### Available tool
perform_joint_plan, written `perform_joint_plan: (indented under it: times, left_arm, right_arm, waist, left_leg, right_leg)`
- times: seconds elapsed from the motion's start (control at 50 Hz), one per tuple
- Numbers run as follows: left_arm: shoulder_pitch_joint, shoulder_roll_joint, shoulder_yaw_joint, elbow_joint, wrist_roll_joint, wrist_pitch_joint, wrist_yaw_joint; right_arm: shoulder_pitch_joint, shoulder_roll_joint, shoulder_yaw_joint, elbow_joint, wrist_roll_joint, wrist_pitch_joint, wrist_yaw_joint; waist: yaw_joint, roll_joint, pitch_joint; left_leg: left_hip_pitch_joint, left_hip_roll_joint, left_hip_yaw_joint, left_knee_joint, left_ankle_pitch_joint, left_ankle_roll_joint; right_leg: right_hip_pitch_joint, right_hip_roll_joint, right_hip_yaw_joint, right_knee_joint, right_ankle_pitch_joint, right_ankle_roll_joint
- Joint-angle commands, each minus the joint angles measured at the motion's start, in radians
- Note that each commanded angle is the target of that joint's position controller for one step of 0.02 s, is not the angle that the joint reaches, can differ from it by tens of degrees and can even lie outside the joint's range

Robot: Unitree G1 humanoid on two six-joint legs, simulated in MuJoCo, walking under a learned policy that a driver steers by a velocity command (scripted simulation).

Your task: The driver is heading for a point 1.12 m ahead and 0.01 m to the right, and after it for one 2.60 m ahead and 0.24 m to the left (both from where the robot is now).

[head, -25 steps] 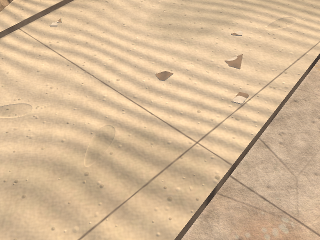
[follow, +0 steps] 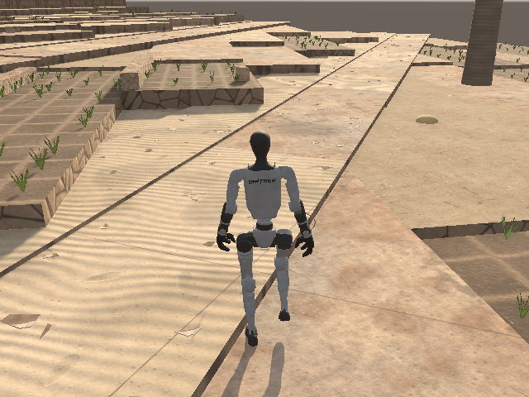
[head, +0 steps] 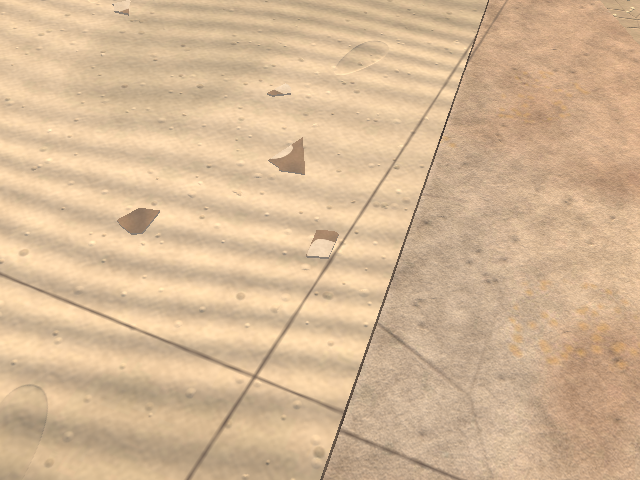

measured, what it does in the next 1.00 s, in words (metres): climbs: right foot, then left foot 0.09 m higher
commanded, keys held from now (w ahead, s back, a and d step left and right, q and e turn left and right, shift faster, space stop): w+e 0.22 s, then w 0.30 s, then w+q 0.48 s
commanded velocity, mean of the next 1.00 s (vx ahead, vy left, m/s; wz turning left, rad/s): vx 0.50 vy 0.00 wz -0.10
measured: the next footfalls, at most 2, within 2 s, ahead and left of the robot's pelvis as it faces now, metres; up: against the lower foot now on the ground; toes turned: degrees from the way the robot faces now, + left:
right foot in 0.28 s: +0.30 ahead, -0.08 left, +0.00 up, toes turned -11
left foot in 0.80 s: +0.59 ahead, -0.03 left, +0.09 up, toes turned -3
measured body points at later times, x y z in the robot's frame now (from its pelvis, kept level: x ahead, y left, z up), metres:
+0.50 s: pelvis +0.27 -0.05 -0.01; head +0.28 -0.06 +0.44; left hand +0.35 +0.18 -0.15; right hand +0.37 -0.30 -0.12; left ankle +0.28 +0.07 -0.47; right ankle +0.26 -0.07 -0.74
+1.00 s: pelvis +0.55 -0.08 +0.06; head +0.56 -0.09 +0.51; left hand +0.71 +0.16 -0.04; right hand +0.56 -0.34 -0.09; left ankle +0.55 -0.03 -0.65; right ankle +0.51 -0.20 -0.58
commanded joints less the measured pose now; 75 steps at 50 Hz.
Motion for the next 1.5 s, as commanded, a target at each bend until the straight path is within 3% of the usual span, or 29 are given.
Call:
perform_joint_plan:
  times: [0.02, 0.16, 0.24, 0.28, 0.3, 0.32, 0.36, 0.42, 0.44, 0.54, 0.62, 0.64, 0.68, 0.8, 0.84, 0.86, 0.88, 0.9, 0.92, 0.96, 1.1, 1.18, 1.22, 1.24, 1.28, 1.32, 1.36, 1.38, 1.5]
  left_arm:
    - [-0.047, -0.038, -0.023, -0.101, 0.003, 0.01, -0.013]
    - [-0.263, -0.033, -0.052, -0.189, -0.007, 0.008, -0.037]
    - [-0.011, 0.047, -0.019, -0.116, 0.001, -0.001, -0.022]
    - [0.167, 0.093, 0.012, -0.035, 0.007, -0.018, -0.006]
    - [0.131, 0.177, 0.03, -0.053, -0.002, -0.016, -0.002]
    - [0.18, 0.224, 0.043, -0.071, -0.004, -0.004, 0.002]
    - [0.105, 0.139, 0.025, -0.036, -0.011, 0.003, 0.025]
    - [0.098, 0.014, -0.028, 0.018, -0.017, -0.036, 0.029]
    - [0.079, -0.084, -0.058, 0.026, -0.039, -0.046, 0.007]
    - [0.047, 0.023, -0.07, 0.054, -0.034, -0.033, 0.014]
    - [0.232, 0.05, -0.062, 0.127, -0.037, -0.045, 0.05]
    - [0.324, 0.126, -0.038, 0.134, -0.037, -0.067, 0.052]
    - [0.385, 0.077, -0.046, 0.153, -0.031, -0.064, 0.06]
    - [0.234, 0.108, -0.037, 0.098, 0.005, -0.048, 0.086]
    - [0.167, 0.127, -0.023, 0.031, -0.036, -0.051, 0.073]
    - [-0.034, 0.178, -0.006, -0.046, -0.071, -0.059, 0.064]
    - [-0.074, 0.102, -0.029, -0.123, -0.03, -0.079, 0.034]
    - [-0.043, 0.066, -0.042, -0.142, -0.009, -0.082, 0.018]
    - [0.007, 0.049, -0.044, -0.136, -0.014, -0.072, 0.009]
    - [0.073, 0.039, -0.05, -0.14, 0.01, -0.044, 0.012]
    - [-0.009, 0.067, -0.062, -0.222, -0.029, -0.03, 0.013]
    - [0.285, 0.099, -0.032, -0.078, -0.024, -0.061, 0.035]
    - [0.395, 0.046, -0.051, -0.034, 0.041, -0.084, 0.03]
    - [0.315, 0.069, -0.059, -0.079, 0.065, -0.095, 0.015]
    - [0.173, 0.16, -0.007, -0.138, 0.037, -0.106, 0.024]
    - [0.159, 0.124, -0.027, -0.09, -0.01, -0.121, 0.046]
    - [0.201, 0.083, -0.039, -0.018, -0.015, -0.12, 0.048]
    - [0.106, 0.053, -0.043, -0.016, -0.06, -0.093, 0.065]
    - [0.152, 0.182, -0.004, 0.02, -0.039, -0.055, 0.089]
  right_arm:
    - [0.052, -0.043, 0.0, -0.018, 0.001, -0.025, 0.011]
    - [0.113, -0.109, -0.005, -0.013, 0.014, -0.022, -0.025]
    - [0.128, -0.169, -0.022, -0.012, 0.006, 0.014, -0.051]
    - [0.09, -0.152, -0.024, -0.046, 0.022, 0.029, -0.026]
    - [0.136, -0.029, -0.006, -0.092, 0.012, 0.028, -0.019]
    - [0.182, -0.07, -0.006, -0.128, 0.042, 0.029, -0.009]
    - [-0.014, -0.068, 0.001, -0.17, 0.016, 0.015, -0.007]
    - [-0.019, -0.01, 0.027, -0.187, -0.009, 0.048, 0.003]
    - [0.001, -0.008, 0.016, -0.191, 0.077, 0.028, 0.005]
    - [-0.161, 0.025, 0.066, -0.31, 0.035, 0.024, 0.011]
    - [-0.306, 0.026, 0.068, -0.34, 0.025, 0.034, -0.01]
    - [-0.267, 0.015, 0.067, -0.308, -0.047, 0.088, -0.01]
    - [-0.332, 0.021, 0.074, -0.321, -0.025, 0.109, -0.002]
    - [-0.114, -0.054, 0.052, -0.227, 0.008, 0.126, -0.008]
    - [0.043, -0.114, 0.015, -0.145, 0.008, 0.103, -0.012]
    - [0.216, -0.15, -0.016, -0.092, 0.023, 0.105, -0.01]
    - [0.141, -0.175, -0.019, -0.074, 0.013, 0.095, -0.021]
    - [0.016, -0.152, -0.017, -0.113, -0.004, 0.092, -0.031]
    - [-0.049, -0.108, -0.008, -0.108, -0.024, 0.087, -0.036]
    - [-0.144, -0.09, -0.004, -0.123, -0.03, 0.057, -0.041]
    - [-0.117, -0.164, -0.038, -0.117, -0.022, 0.027, -0.025]
    - [-0.148, -0.126, -0.032, -0.156, -0.017, 0.04, -0.028]
    - [-0.238, -0.025, -0.004, -0.239, 0.025, 0.06, -0.03]
    - [-0.064, 0.044, 0.016, -0.3, 0.051, 0.06, -0.035]
    - [-0.077, -0.016, 0.02, -0.32, -0.01, 0.088, -0.052]
    - [-0.311, -0.089, 0.006, -0.415, -0.041, 0.107, -0.024]
    - [-0.371, -0.065, 0.014, -0.458, -0.016, 0.126, 0.009]
    - [-0.282, -0.017, 0.041, -0.456, 0.099, 0.11, 0.019]
    - [-0.464, 0.051, 0.088, -0.544, 0.055, 0.071, 0.041]
  waist:
    - [0.02, 0.16, 0.048]
    - [-0.021, 0.164, 0.04]
    - [0.093, 0.208, -0.121]
    - [0.166, 0.107, -0.193]
    - [0.052, -0.15, -0.232]
    - [0.097, -0.098, -0.445]
    - [0.061, 0.052, -0.136]
    - [-0.042, 0.105, -0.05]
    - [-0.049, 0.096, -0.045]
    - [-0.105, 0.096, 0.056]
    - [0.01, 0.005, -0.046]
    - [0.036, 0.006, -0.024]
    - [0.077, -0.002, -0.001]
    - [-0.104, -0.088, -0.117]
    - [-0.173, 0.06, -0.123]
    - [-0.339, 0.249, -0.18]
    - [-0.215, 0.288, -0.175]
    - [-0.126, 0.031, -0.081]
    - [-0.037, -0.078, 0.025]
    - [0.061, -0.069, 0.069]
    - [0.033, 0.153, -0.052]
    - [0.147, 0.003, -0.107]
    - [0.166, -0.033, -0.089]
    - [-0.003, -0.13, -0.165]
    - [-0.05, -0.056, -0.17]
    - [-0.033, 0.057, 0.021]
    - [-0.029, 0.057, 0.129]
    - [-0.068, -0.025, 0.128]
    - [0.01, -0.009, -0.021]
  left_leg:
    - [-0.008, 0.234, -0.097, -0.198, 0.627, 0.018]
    - [0.114, 0.237, 0.041, -0.215, 0.961, -0.017]
    - [0.266, 0.301, 0.056, 0.19, 1.303, -0.014]
    - [-0.015, 0.203, 0.089, 0.661, 0.653, -0.001]
    - [-0.359, 0.061, 0.069, 1.075, -0.258, -0.019]
    - [-0.518, 0.023, -0.125, 1.34, -0.224, -0.016]
    - [-0.753, 0.068, -0.113, 1.452, -0.097, -0.007]
    - [-0.734, 0.098, -0.144, 1.488, -0.073, 0.014]
    - [-0.832, 0.094, -0.193, 1.653, -0.087, 0.005]
    - [-0.958, 0.113, -0.16, 1.357, 0.1, -0.01]
    - [-0.873, 0.112, -0.073, 1.041, 0.229, -0.041]
    - [-0.907, 0.087, 0.014, 0.993, 0.093, -0.03]
    - [-0.931, 0.088, 0.036, 0.888, 0.004, 0.004]
    - [-0.418, -0.079, 0.029, 0.537, -0.258, 0.138]
    - [-0.061, -0.053, -0.115, 0.371, -0.05, 0.205]
    - [0.233, 0.076, -0.437, 0.062, 0.01, 0.311]
    - [0.204, 0.238, -0.829, -0.058, 0.023, 0.379]
    - [0.017, 0.265, -0.848, -0.05, -0.074, 0.35]
    - [-0.161, 0.233, -0.765, -0.055, -0.1, 0.282]
    - [-0.3, 0.132, -0.561, -0.047, -0.007, 0.194]
    - [-0.301, -0.019, -0.367, 0.022, 0.099, 0.131]
    - [-0.22, -0.097, -0.272, 0.58, 0.1, 0.068]
    - [-0.668, -0.15, -0.206, 1.255, -0.354, 0.055]
    - [-0.799, -0.109, -0.254, 1.506, -0.353, 0.038]
    - [-1.042, 0.003, -0.26, 1.804, -0.265, 0.014]
    - [-1.111, 0.068, -0.269, 1.725, -0.29, 0.001]
    - [-1.043, 0.081, -0.247, 1.566, -0.227, 0.011]
    - [-1.047, 0.137, -0.293, 1.54, -0.146, -0.022]
    - [-0.605, 0.137, -0.012, 0.859, -0.119, -0.01]
  right_leg:
    - [-0.142, -0.011, -0.018, -0.019, 0.074, -0.001]
    - [0.078, 0.01, -0.195, -0.667, 0.272, -0.013]
    - [0.343, 0.083, -0.168, -0.784, 0.149, -0.101]
    - [0.724, 0.015, -0.032, -0.968, 0.235, -0.134]
    - [0.935, -0.253, 0.308, -0.818, 0.715, -0.179]
    - [1.067, -0.401, 0.606, -0.98, 0.541, -0.385]
    - [0.808, -0.315, 0.46, -1.114, 0.194, -0.303]
    - [0.516, -0.217, 0.313, -1.102, 0.304, -0.209]
    - [0.521, -0.235, 0.354, -1.108, 0.254, -0.222]
    - [0.248, -0.107, 0.147, -1.133, 0.172, -0.049]
    - [0.458, -0.126, 0.1, -1.168, 0.58, -0.002]
    - [0.625, -0.119, 0.051, -1.171, 0.752, 0.015]
    - [0.785, -0.157, 0.036, -1.161, 0.917, 0.023]
    - [0.823, -0.269, -0.081, -0.849, 1.581, 0.033]
    - [0.498, -0.158, -0.146, -0.506, 1.311, 0.109]
    - [0.143, 0.051, -0.174, 0.017, 0.616, 0.178]
    - [-0.062, 0.096, 0.01, 0.262, -0.087, 0.17]
    - [-0.058, 0.014, 0.113, 0.225, -0.069, 0.122]
    - [-0.013, -0.031, 0.108, 0.094, -0.044, 0.093]
    - [0.07, -0.077, 0.077, -0.095, -0.04, 0.097]
    - [0.457, 0.005, -0.073, -0.773, 0.296, 0.186]
    - [0.753, -0.031, -0.131, -1.157, 0.679, 0.149]
    - [0.974, -0.225, 0.061, -0.954, 0.857, 0.102]
    - [0.988, -0.423, 0.248, -0.793, 1.194, -0.007]
    - [0.837, -0.63, 0.512, -1.056, 0.277, -0.248]
    - [0.615, -0.55, 0.413, -1.225, -0.041, -0.192]
    - [0.45, -0.41, 0.171, -1.27, -0.01, -0.091]
    - [0.438, -0.36, 0.091, -1.231, 0.006, -0.046]
    - [0.406, -0.24, -0.197, -1.273, 0.388, -0.035]
Over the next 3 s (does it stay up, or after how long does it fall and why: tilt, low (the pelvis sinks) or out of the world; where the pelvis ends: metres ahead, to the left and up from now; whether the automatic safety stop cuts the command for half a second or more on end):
stays up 1.34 0.13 0.08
